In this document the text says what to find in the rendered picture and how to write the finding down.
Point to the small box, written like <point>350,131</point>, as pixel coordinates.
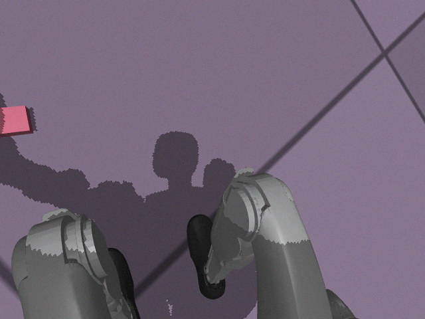
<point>15,121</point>

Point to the right robot foot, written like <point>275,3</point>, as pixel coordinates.
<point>199,241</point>

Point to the left robot foot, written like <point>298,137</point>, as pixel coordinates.
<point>126,281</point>

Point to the right robot hand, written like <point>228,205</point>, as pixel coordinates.
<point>339,309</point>

